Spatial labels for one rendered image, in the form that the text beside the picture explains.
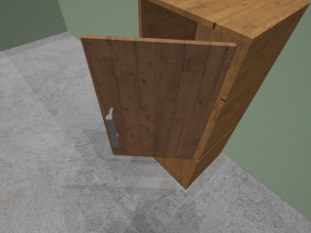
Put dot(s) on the handle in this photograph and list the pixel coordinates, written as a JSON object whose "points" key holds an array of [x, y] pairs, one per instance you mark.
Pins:
{"points": [[112, 129]]}

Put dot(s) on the cupboard door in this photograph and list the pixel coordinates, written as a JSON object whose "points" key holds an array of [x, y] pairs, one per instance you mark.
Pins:
{"points": [[163, 91]]}

